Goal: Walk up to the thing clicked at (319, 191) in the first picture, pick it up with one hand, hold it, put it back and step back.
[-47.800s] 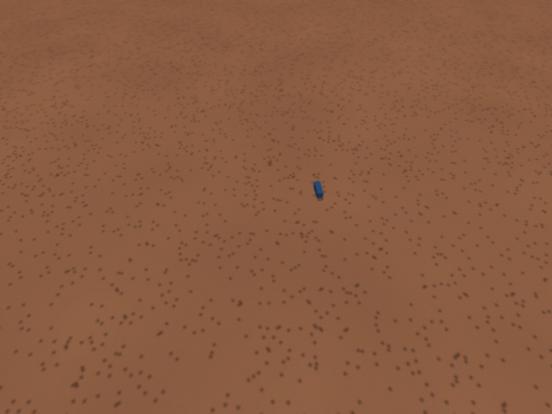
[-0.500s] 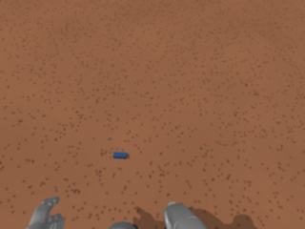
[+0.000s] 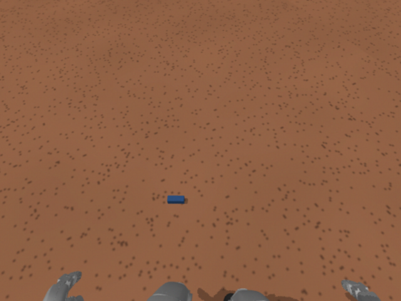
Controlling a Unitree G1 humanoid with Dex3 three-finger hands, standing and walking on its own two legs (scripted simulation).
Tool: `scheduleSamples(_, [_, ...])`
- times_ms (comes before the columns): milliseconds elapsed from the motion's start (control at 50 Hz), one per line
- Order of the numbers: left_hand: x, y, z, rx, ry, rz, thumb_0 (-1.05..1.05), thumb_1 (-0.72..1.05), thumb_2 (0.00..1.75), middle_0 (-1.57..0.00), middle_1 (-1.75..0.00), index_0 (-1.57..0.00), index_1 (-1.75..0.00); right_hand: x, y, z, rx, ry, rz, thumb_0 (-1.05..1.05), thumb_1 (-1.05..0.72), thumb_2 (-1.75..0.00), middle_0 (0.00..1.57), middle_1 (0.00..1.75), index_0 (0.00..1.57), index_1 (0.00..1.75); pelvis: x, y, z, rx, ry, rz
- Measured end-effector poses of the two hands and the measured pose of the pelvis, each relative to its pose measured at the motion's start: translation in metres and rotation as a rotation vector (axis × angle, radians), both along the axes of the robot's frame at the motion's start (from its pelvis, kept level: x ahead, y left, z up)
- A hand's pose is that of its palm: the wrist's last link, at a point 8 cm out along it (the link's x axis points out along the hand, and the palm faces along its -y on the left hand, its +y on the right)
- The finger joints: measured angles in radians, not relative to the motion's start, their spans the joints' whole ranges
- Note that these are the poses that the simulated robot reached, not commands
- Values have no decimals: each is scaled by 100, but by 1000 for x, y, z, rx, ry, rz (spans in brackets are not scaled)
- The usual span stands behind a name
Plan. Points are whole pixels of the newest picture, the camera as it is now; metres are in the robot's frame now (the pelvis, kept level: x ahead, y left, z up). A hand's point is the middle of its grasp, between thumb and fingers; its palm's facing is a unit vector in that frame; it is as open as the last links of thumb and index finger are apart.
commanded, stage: step back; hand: left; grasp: from above
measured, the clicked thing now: (176, 199) +0.60 +0.18 -0.75
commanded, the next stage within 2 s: none
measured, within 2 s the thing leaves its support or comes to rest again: neither
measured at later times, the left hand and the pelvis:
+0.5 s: hand out of the picture -0.05 +0.29 -0.16, palm faces -0.05 -0.92 -0.39, open 7.4 cm; pelvis -0.14 +0.00 -0.01, yaw -3 degrees
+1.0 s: hand out of the picture -0.16 +0.24 -0.16, palm faces +0.01 -0.94 -0.35, open 7.4 cm; pelvis -0.30 -0.02 -0.01, yaw +2 degrees
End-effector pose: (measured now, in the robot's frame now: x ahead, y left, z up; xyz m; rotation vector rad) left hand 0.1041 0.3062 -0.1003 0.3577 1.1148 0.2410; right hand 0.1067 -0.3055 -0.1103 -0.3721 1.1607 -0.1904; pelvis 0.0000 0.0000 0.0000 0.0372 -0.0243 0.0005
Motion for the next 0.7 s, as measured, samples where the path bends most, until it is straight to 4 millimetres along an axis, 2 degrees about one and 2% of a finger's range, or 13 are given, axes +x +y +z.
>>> scheduleSamples(80, [-12,4,-6,-19,-24,-27,1,90,90,-20,-30,-20,-30,-22,-2,3,-52,8,15,0,-91,-90,20,30,21,30,-24,11,-4,-21,9,25])
scheduleSamples(160, [-31,17,-23,-48,-43,-28,1,90,90,-21,-30,-20,-30,-51,10,3,-87,10,21,0,-91,-90,20,30,21,30,-51,22,-14,-8,-23,37])
scheduleSamples(200, [-45,21,-27,-59,-25,-15,1,90,90,-20,-30,-20,-30,-68,19,8,-76,14,22,0,-91,-90,20,30,21,30,-61,24,-12,-9,-32,19])
scheduleSamples(280, [-75,24,-21,-73,14,9,1,90,90,-20,-30,-20,-30,-97,28,22,-69,27,20,1,-91,-90,20,30,21,30,-77,25,1,-69,-17,33])
scheduleSamples(420, [-133,32,-21,-33,76,14,1,90,90,-20,-30,-20,-30,-118,19,26,-73,-43,13,1,-90,-90,20,30,21,30,-114,16,0,-60,-1,-19])
scheduleSamples(500, [-161,23,-24,-3,116,-16,1,90,90,-20,-30,-20,-30,-134,2,17,-67,-95,10,1,-90,-90,20,30,21,30,-142,5,-9,-43,-6,-56])
scheduleSamples(560, [-179,9,-23,15,114,-33,1,90,90,-20,-30,-20,-30,-150,-17,3,-54,-118,-4,0,-90,-90,20,30,21,30,-164,-6,-18,-44,-15,-72])
scheduleSamples(620, [-202,-9,-13,7,103,-44,1,90,90,-20,-30,-20,-30,-174,-29,-7,-38,-102,-43,0,-90,-90,20,30,21,30,-183,-13,-16,-66,-29,-44])
scheduleSamples(700, [-223,-21,2,11,78,-41,1,90,90,-21,-30,-20,-30,-211,-32,-5,-13,-57,-62,1,-91,-90,20,30,21,30,-201,-19,-5,-2,-17,-58])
